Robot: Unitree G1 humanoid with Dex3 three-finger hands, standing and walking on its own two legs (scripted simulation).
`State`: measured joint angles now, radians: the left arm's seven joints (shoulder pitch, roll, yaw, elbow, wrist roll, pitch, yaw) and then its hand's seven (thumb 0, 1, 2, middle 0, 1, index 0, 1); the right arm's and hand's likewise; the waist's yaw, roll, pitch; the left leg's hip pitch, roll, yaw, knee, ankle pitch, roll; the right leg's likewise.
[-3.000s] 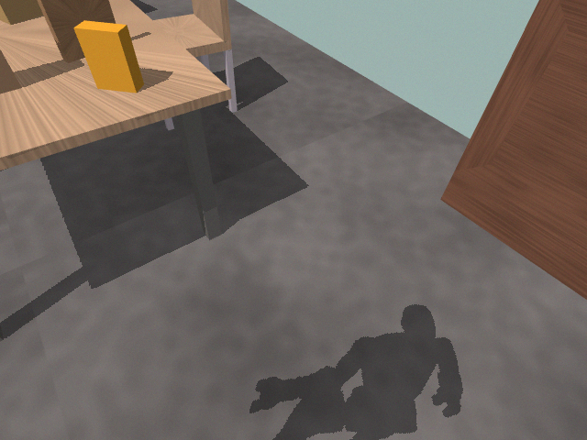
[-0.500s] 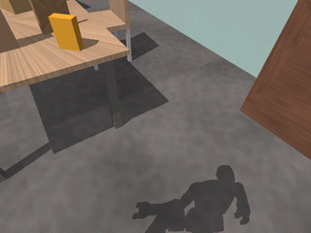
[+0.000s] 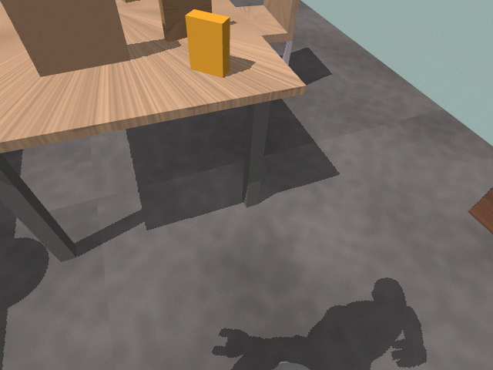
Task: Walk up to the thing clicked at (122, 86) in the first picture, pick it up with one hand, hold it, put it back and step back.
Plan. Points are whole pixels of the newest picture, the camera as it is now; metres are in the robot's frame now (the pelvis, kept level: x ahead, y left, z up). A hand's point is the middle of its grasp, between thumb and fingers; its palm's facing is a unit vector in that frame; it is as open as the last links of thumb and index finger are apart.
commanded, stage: walk up
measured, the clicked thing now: (209, 44) +0.98 +0.07 +0.04
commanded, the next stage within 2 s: none
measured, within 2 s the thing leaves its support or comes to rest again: neither
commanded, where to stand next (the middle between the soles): +0.32 +0.16 m, yaw +9 degrees
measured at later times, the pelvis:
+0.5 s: pelvis +0.15 +0.10 -0.02, yaw +11 degrees
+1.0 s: pelvis +0.25 +0.15 -0.01, yaw +13 degrees
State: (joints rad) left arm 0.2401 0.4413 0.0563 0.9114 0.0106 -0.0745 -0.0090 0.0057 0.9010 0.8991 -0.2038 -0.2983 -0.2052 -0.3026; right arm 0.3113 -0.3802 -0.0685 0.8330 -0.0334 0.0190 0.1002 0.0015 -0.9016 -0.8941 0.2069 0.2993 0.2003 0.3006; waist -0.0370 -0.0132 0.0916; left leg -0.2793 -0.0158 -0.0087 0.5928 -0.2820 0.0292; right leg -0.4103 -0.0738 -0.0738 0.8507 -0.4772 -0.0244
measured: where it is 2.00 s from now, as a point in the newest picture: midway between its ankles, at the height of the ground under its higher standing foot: (182, 358)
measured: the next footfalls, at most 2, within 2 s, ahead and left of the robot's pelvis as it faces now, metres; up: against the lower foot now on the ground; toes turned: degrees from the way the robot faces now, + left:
right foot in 0.06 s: +0.14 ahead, -0.10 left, +0.00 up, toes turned -4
left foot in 0.46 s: +0.28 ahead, +0.31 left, +0.00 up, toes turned +13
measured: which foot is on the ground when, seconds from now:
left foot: down 0.00-0.06, up 0.08-0.44, down 0.46-1.00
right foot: up 0.00-0.04, down 0.06-0.48, up 0.50-0.80, down 0.82-1.00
